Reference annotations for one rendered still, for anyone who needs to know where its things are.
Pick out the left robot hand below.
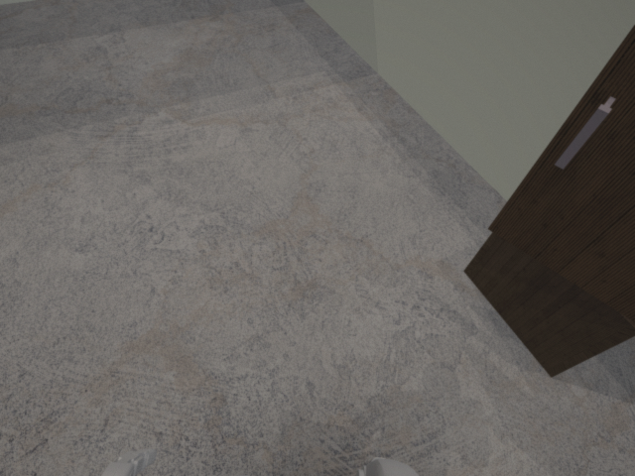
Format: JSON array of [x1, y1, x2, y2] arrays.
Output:
[[100, 448, 157, 476]]

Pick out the handle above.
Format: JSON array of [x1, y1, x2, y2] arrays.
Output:
[[555, 96, 616, 169]]

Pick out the cupboard door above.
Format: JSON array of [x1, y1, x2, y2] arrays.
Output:
[[488, 25, 635, 322]]

